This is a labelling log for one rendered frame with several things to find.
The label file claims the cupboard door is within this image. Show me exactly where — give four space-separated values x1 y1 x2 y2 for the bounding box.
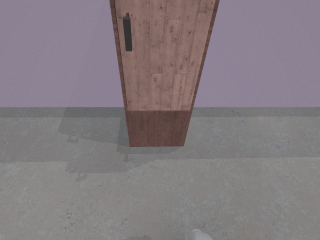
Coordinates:
114 0 216 111

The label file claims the handle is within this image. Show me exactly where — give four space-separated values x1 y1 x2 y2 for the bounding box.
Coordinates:
123 13 132 51

